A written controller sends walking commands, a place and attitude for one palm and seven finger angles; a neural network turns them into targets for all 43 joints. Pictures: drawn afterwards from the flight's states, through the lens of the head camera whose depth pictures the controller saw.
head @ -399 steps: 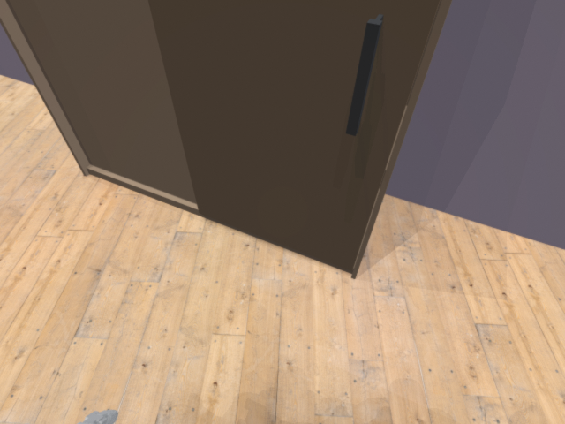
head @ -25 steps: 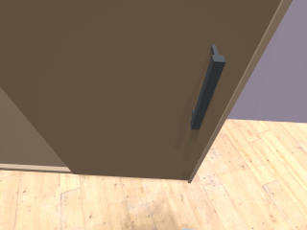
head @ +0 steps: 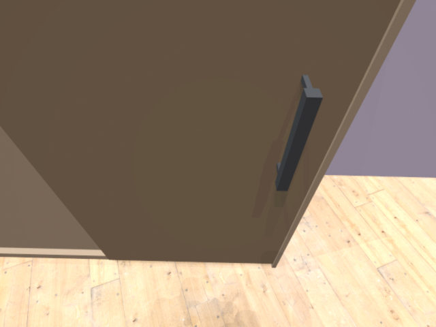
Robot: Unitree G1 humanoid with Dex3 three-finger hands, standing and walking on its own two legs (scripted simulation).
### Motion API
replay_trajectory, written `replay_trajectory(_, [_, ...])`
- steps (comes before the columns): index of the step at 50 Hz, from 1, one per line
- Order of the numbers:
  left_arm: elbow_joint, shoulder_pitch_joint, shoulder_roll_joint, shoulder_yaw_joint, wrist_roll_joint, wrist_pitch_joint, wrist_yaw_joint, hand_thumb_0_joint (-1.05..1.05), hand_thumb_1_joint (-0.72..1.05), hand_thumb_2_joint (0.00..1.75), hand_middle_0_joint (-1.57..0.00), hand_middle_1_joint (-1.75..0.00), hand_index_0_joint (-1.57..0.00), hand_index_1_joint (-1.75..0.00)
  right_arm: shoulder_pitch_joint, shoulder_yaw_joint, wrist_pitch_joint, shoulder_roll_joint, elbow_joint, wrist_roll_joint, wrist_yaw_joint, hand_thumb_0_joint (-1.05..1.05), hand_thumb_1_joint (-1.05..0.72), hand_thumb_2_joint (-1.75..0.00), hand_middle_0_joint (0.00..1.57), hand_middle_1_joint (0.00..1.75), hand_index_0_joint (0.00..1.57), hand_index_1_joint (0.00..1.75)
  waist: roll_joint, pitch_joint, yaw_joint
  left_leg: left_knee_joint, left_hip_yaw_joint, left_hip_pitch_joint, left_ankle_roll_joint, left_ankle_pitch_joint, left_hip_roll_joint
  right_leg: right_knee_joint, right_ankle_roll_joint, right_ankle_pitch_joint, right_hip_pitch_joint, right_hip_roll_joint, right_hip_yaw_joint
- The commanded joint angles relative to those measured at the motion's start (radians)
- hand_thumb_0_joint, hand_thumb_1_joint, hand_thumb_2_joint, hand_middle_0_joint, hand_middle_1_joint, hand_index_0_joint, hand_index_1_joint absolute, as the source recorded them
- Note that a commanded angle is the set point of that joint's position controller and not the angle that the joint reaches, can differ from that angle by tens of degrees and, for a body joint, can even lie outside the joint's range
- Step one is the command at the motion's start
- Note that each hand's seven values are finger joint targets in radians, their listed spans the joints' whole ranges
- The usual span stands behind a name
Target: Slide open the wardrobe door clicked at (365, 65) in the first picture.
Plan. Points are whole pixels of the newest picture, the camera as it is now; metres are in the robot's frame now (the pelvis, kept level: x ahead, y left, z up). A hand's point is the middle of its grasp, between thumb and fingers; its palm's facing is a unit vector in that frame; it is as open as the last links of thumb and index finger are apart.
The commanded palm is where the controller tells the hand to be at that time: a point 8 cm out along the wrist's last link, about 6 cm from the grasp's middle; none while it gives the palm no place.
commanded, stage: come to a stop and stand still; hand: right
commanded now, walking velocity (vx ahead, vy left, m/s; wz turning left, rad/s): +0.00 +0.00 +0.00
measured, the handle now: (292, 139) +0.46 -0.13 +0.09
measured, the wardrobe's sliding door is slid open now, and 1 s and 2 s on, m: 0.00 0.00 0.00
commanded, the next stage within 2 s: look again from close up in 1.12 s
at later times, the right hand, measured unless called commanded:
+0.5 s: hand out of the picture +0.02 -0.18 -0.18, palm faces +0.03 +0.98 -0.22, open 7.4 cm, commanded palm none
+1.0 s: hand out of the picture -0.05 -0.20 -0.18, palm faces +0.02 +0.98 -0.19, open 7.4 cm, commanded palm none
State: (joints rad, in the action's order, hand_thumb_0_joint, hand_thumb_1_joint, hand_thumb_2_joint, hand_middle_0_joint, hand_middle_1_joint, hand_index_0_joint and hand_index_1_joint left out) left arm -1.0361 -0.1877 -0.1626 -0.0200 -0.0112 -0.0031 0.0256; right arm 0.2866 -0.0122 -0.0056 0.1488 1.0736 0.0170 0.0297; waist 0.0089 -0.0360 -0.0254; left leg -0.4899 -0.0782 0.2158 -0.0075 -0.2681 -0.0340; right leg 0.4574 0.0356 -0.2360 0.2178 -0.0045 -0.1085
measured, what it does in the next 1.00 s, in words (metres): stands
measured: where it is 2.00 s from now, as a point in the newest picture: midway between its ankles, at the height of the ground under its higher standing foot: outside the picture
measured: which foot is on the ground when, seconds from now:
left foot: down 0.00-1.00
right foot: down 0.00-1.00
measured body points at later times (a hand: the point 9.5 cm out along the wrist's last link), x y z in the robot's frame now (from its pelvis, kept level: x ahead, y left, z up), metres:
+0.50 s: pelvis -0.01 +0.00 -0.01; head -0.02 +0.00 +0.44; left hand +0.00 +0.22 -0.16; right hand +0.01 -0.23 -0.16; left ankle +0.00 +0.11 -0.74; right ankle +0.01 -0.09 -0.74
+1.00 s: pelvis -0.03 -0.03 +0.00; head -0.03 -0.04 +0.45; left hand -0.03 +0.19 -0.16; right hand -0.05 -0.26 -0.16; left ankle +0.00 +0.11 -0.74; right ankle +0.01 -0.09 -0.74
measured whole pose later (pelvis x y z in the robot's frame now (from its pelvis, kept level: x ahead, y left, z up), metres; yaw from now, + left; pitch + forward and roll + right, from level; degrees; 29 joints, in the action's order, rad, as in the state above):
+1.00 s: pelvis -0.03 -0.03 +0.00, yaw +0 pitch -2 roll +1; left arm -1.04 -0.32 -0.15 -0.01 -0.01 -0.01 0.01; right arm 0.37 0.00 0.00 0.15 1.02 0.02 0.04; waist -0.01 -0.02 0.00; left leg -0.47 -0.06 0.24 0.03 -0.20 -0.05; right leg 0.48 0.08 -0.20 0.26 -0.02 -0.13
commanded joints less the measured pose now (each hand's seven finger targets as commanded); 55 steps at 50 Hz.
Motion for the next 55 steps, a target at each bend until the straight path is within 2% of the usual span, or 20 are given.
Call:
replay_trajectory(1, [-0.001, -0.067, -0.067, -0.001, -0.002, 0.017, 0.001, 0.00, 0.90, 0.90, -0.20, -0.30, -0.20, -0.30, 0.045, -0.010, 0.018, 0.093, -0.032, 0.003, 0.007, 0.00, -0.90, -0.90, 0.20, 0.30, 0.20, 0.30, 0.028, 0.000, 0.010, 0.124, 0.113, -0.002, -0.016, 0.115, -0.102, -0.104, -0.004, 0.114, -0.019, 0.123, 0.127])
replay_trajectory(10, [-0.056, -0.116, -0.057, 0.015, -0.004, 0.021, 0.002, 0.00, 0.90, 0.90, -0.20, -0.30, -0.20, -0.30, 0.057, -0.003, 0.022, 0.085, 0.006, -0.005, 0.003, 0.00, -0.90, -0.90, 0.20, 0.30, 0.20, 0.30, -0.013, -0.044, 0.009, 0.172, 0.105, -0.009, -0.021, 0.039, -0.096, -0.149, -0.014, 0.046, 0.003, 0.115, 0.131])
replay_trajectory(11, [0.047, -0.071, -0.184, -0.010, -0.015, 0.034, -0.005, 0.00, 0.90, 0.90, -0.20, -0.30, -0.20, -0.30, 0.037, 0.006, 0.048, 0.254, -0.064, 0.016, 0.011, 0.00, -0.90, -0.90, 0.20, 0.30, 0.20, 0.30, -0.055, -0.105, 0.038, 0.114, 0.131, 0.044, -0.038, 0.172, -0.065, -0.096, -0.016, 0.222, -0.036, 0.066, 0.167])
replay_trajectory(12, [0.063, -0.101, -0.183, -0.035, -0.012, 0.054, 0.006, 0.00, 0.90, 0.90, -0.20, -0.30, -0.20, -0.30, 0.043, -0.021, 0.043, 0.205, -0.076, 0.005, 0.014, 0.00, -0.90, -0.90, 0.20, 0.30, 0.20, 0.30, -0.095, 0.079, 0.031, 0.052, 0.107, -0.013, -0.043, 0.079, -0.098, -0.037, 0.001, 0.179, -0.047, 0.127, 0.175])
replay_trajectory(13, [0.062, -0.101, -0.132, -0.028, -0.009, 0.048, 0.008, 0.00, 0.90, 0.90, -0.20, -0.30, -0.20, -0.30, 0.058, -0.010, 0.041, 0.161, -0.076, -0.002, 0.016, 0.00, -0.90, -0.90, 0.20, 0.30, 0.20, 0.30, -0.093, 0.155, 0.026, 0.052, 0.111, -0.042, -0.050, 0.106, -0.100, -0.012, 0.012, 0.146, -0.046, 0.124, 0.170])
replay_trajectory(14, [0.068, -0.114, -0.098, -0.023, -0.009, 0.040, 0.008, 0.00, 0.90, 0.90, -0.20, -0.30, -0.20, -0.30, 0.074, -0.005, 0.038, 0.130, -0.076, 0.000, 0.018, 0.00, -0.90, -0.90, 0.20, 0.30, 0.20, 0.30, -0.053, 0.145, 0.028, 0.070, 0.119, -0.033, -0.050, 0.080, -0.107, 0.008, 0.006, 0.076, -0.015, 0.112, 0.158])
replay_trajectory(16, [0.074, -0.136, -0.082, -0.014, -0.014, 0.023, 0.000, 0.00, 0.90, 0.90, -0.20, -0.30, -0.20, -0.30, 0.067, 0.003, 0.037, 0.127, -0.089, 0.005, 0.020, 0.00, -0.90, -0.90, 0.20, 0.30, 0.20, 0.30, 0.085, 0.036, 0.034, 0.123, 0.160, 0.027, -0.058, -0.007, -0.122, 0.032, -0.003, -0.006, 0.053, 0.085, 0.128])
replay_trajectory(17, [0.073, -0.145, -0.079, -0.016, -0.012, 0.019, -0.002, 0.00, 0.90, 0.90, -0.20, -0.30, -0.20, -0.30, 0.059, -0.001, 0.037, 0.130, -0.091, 0.005, 0.020, 0.00, -0.90, -0.90, 0.20, 0.30, 0.20, 0.30, 0.087, -0.010, 0.043, 0.142, 0.165, 0.074, -0.060, -0.054, -0.133, 0.043, -0.009, -0.017, 0.060, 0.077, 0.118])
replay_trajectory(18, [0.072, -0.155, -0.078, -0.016, -0.011, 0.017, -0.003, 0.00, 0.90, 0.90, -0.20, -0.30, -0.20, -0.30, 0.050, -0.004, 0.036, 0.136, -0.100, 0.004, 0.020, 0.00, -0.90, -0.90, 0.20, 0.30, 0.20, 0.30, 0.067, -0.046, 0.050, 0.145, 0.170, 0.114, -0.063, -0.076, -0.130, 0.043, -0.011, -0.013, 0.063, 0.078, 0.119])
replay_trajectory(20, [0.067, -0.170, -0.080, -0.015, -0.009, 0.021, -0.002, 0.00, 0.90, 0.90, -0.20, -0.30, -0.20, -0.30, 0.054, -0.007, 0.034, 0.133, -0.111, 0.003, 0.021, 0.00, -0.90, -0.90, 0.20, 0.30, 0.20, 0.30, 0.013, -0.058, 0.045, 0.111, 0.147, 0.109, -0.059, -0.025, -0.106, 0.015, -0.006, 0.017, 0.070, 0.090, 0.128])
replay_trajectory(21, [0.063, -0.171, -0.075, -0.009, -0.009, 0.023, -0.003, 0.00, 0.90, 0.90, -0.20, -0.30, -0.20, -0.30, 0.078, -0.001, 0.036, 0.131, -0.111, 0.004, 0.021, 0.00, -0.90, -0.90, 0.20, 0.30, 0.20, 0.30, 0.013, -0.032, 0.033, 0.099, 0.141, 0.066, -0.054, 0.043, -0.096, 0.010, -0.002, 0.056, 0.064, 0.095, 0.125])
replay_trajectory(24, [0.063, -0.167, -0.089, -0.012, -0.005, 0.029, 0.000, 0.00, 0.90, 0.90, -0.20, -0.30, -0.20, -0.30, 0.085, -0.007, 0.033, 0.134, -0.114, 0.000, 0.023, 0.00, -0.90, -0.90, 0.20, 0.30, 0.20, 0.30, -0.028, -0.020, 0.030, 0.052, 0.115, 0.033, -0.041, 0.122, -0.083, -0.009, 0.001, 0.111, 0.066, 0.106, 0.136])
replay_trajectory(25, [0.063, -0.165, -0.091, -0.012, -0.005, 0.029, 0.001, 0.00, 0.90, 0.90, -0.20, -0.30, -0.20, -0.30, 0.091, -0.007, 0.032, 0.132, -0.114, -0.001, 0.023, 0.00, -0.90, -0.90, 0.20, 0.30, 0.20, 0.30, -0.027, -0.017, 0.026, 0.049, 0.111, 0.027, -0.038, 0.132, -0.081, -0.011, 0.003, 0.119, 0.064, 0.110, 0.135])
replay_trajectory(26, [0.059, -0.161, -0.088, -0.008, -0.005, 0.030, 0.000, 0.00, 0.90, 0.90, -0.20, -0.30, -0.20, -0.30, 0.104, -0.001, 0.032, 0.125, -0.116, 0.002, 0.023, 0.00, -0.90, -0.90, 0.20, 0.30, 0.20, 0.30, 0.010, -0.008, 0.019, 0.052, 0.114, 0.011, -0.037, 0.164, -0.080, -0.007, 0.007, 0.147, 0.054, 0.111, 0.131])
replay_trajectory(29, [0.058, -0.154, -0.094, -0.011, -0.004, 0.025, 0.000, 0.00, 0.90, 0.90, -0.20, -0.30, -0.20, -0.30, 0.088, -0.005, 0.026, 0.128, -0.123, 0.000, 0.024, 0.00, -0.90, -0.90, 0.20, 0.30, 0.20, 0.30, -0.010, -0.044, 0.029, 0.063, 0.116, 0.042, -0.032, 0.091, -0.082, -0.032, 0.002, 0.072, 0.066, 0.109, 0.135])
replay_trajectory(31, [0.058, -0.151, -0.092, -0.009, -0.004, 0.023, -0.004, 0.00, 0.90, 0.90, -0.20, -0.30, -0.20, -0.30, 0.097, -0.002, 0.025, 0.123, -0.128, 0.003, 0.023, 0.00, -0.90, -0.90, 0.20, 0.30, 0.20, 0.30, 0.015, -0.046, 0.024, 0.078, 0.116, 0.041, -0.030, 0.071, -0.078, -0.047, 0.007, 0.045, 0.064, 0.112, 0.137])
replay_trajectory(35, [0.057, -0.146, -0.101, -0.012, -0.004, 0.018, -0.006, 0.00, 0.90, 0.90, -0.20, -0.30, -0.20, -0.30, 0.088, -0.004, 0.021, 0.122, -0.127, 0.003, 0.021, 0.00, -0.90, -0.90, 0.20, 0.30, 0.20, 0.30, -0.026, -0.082, 0.033, 0.092, 0.107, 0.069, -0.024, -0.007, -0.073, -0.099, 0.004, -0.079, 0.090, 0.114, 0.154])
replay_trajectory(40, [0.055, -0.149, -0.109, -0.013, -0.005, 0.014, -0.008, 0.00, 0.90, 0.90, -0.20, -0.30, -0.20, -0.30, 0.108, -0.003, 0.018, 0.113, -0.121, 0.006, 0.018, 0.00, -0.90, -0.90, 0.20, 0.30, 0.20, 0.30, -0.034, -0.073, 0.033, 0.101, 0.097, 0.065, -0.019, -0.044, -0.066, -0.144, 0.007, -0.166, 0.104, 0.123, 0.174])
replay_trajectory(46, [0.046, -0.158, -0.113, -0.016, -0.001, 0.014, -0.009, 0.00, 0.90, 0.90, -0.20, -0.30, -0.20, -0.30, 0.138, 0.000, 0.018, 0.099, -0.104, 0.010, 0.018, 0.00, -0.90, -0.90, 0.20, 0.30, 0.20, 0.30, -0.023, -0.042, 0.028, 0.088, 0.076, 0.036, -0.009, -0.017, -0.062, -0.178, 0.013, -0.194, 0.104, 0.139, 0.192])
replay_trajectory(55, [0.018, -0.167, -0.100, -0.018, 0.001, 0.011, -0.007, 0.00, 0.90, 0.90, -0.20, -0.30, -0.20, -0.30, 0.175, 0.001, 0.018, 0.076, -0.069, 0.011, 0.019, 0.00, -0.90, -0.90, 0.20, 0.30, 0.20, 0.30, -0.029, -0.060, 0.030, 0.085, 0.079, 0.054, -0.005, -0.025, -0.063, -0.201, 0.008, -0.222, 0.106, 0.140, 0.198])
